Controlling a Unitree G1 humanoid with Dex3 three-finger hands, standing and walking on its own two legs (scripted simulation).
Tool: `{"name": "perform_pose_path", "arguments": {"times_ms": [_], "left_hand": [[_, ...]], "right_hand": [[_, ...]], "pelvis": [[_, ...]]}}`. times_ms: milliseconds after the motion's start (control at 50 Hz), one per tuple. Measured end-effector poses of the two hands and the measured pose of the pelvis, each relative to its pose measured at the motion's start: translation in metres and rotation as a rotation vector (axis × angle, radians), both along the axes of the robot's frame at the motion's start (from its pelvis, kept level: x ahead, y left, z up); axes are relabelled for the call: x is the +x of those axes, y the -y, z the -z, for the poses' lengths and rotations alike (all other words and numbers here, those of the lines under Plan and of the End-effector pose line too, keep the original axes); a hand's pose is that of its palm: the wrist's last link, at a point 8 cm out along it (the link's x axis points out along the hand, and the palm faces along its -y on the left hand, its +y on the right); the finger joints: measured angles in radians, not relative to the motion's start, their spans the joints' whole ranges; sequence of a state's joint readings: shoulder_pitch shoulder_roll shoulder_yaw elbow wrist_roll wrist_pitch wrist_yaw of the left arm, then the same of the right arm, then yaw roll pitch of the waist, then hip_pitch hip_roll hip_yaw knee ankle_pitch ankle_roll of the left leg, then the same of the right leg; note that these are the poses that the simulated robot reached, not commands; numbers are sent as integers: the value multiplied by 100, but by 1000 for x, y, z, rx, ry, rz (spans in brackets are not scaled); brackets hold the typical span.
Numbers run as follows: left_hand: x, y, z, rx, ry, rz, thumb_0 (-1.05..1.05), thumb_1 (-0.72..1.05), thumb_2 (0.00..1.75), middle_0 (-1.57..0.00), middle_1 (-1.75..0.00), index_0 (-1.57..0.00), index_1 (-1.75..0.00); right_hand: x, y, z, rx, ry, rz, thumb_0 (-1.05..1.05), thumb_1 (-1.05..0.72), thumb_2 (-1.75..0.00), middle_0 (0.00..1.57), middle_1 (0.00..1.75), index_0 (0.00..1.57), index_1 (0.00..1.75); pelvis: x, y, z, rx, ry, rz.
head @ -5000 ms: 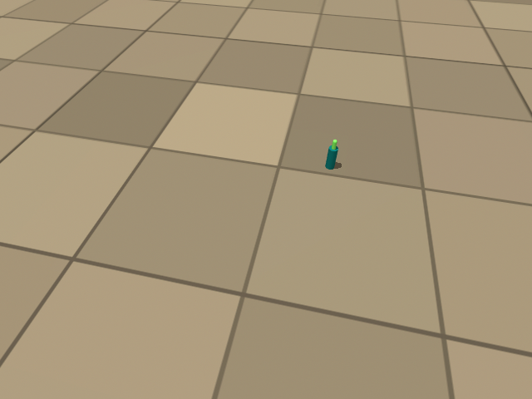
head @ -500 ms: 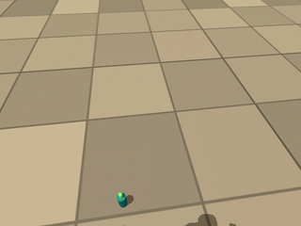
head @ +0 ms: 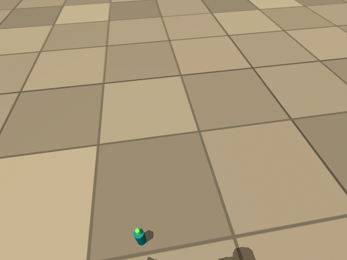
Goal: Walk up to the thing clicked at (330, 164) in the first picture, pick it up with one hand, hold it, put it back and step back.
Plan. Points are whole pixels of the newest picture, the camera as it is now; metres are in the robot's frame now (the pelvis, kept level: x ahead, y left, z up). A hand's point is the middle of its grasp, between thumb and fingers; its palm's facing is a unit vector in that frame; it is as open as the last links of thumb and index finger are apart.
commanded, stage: walk up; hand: left
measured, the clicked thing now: (139, 235) +0.36 +0.20 -0.69
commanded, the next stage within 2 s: stand in 0.64 s
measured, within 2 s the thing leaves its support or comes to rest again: neither
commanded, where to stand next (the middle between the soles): +0.00 +0.00 m, yaw +0 degrees
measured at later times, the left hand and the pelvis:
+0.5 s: hand out of the picture +0.09 +0.25 -0.16, palm faces -0.02 -0.94 -0.33, open 7.4 cm; pelvis +0.00 +0.00 +0.00, yaw -1 degrees
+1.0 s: hand out of the picture +0.07 +0.25 -0.15, palm faces -0.02 -0.94 -0.34, open 7.4 cm; pelvis -0.01 +0.00 +0.00, yaw +0 degrees
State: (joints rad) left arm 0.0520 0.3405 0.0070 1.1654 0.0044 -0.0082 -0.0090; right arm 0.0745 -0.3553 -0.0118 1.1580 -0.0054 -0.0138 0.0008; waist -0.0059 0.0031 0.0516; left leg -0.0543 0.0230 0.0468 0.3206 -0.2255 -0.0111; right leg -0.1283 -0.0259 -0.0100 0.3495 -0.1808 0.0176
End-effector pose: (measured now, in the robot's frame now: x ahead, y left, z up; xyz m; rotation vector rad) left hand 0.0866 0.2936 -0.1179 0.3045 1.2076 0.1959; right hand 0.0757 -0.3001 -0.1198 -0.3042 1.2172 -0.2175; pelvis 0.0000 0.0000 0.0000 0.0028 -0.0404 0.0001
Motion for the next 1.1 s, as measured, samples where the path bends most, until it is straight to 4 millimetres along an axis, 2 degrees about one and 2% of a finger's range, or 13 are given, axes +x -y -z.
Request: {"name": "perform_pose_path", "arguments": {"times_ms": [160,300,860,1100], "left_hand": [[0,3,1,-4,0,3,0,91,90,-20,-30,-20,-30],[-3,4,2,-7,-2,5,0,91,90,-20,-30,-20,-30],[-12,0,0,1,-7,6,0,91,90,-20,-30,-20,-30],[-27,1,-1,5,-19,-1,0,91,90,-20,-30,-20,-30]], "right_hand": [[-15,2,1,-3,-25,15,0,-90,-90,20,30,20,30],[-20,2,2,0,-27,17,0,-90,-90,20,30,20,30],[-8,-5,-1,6,-6,-10,0,-90,-90,20,30,20,30],[-13,-2,0,13,-6,-21,0,-90,-90,20,30,20,30]], "pelvis": [[-1,2,0,0,4,2],[-3,2,0,-1,6,7],[-7,1,-1,1,2,4],[-13,4,-2,3,6,-1]]}}
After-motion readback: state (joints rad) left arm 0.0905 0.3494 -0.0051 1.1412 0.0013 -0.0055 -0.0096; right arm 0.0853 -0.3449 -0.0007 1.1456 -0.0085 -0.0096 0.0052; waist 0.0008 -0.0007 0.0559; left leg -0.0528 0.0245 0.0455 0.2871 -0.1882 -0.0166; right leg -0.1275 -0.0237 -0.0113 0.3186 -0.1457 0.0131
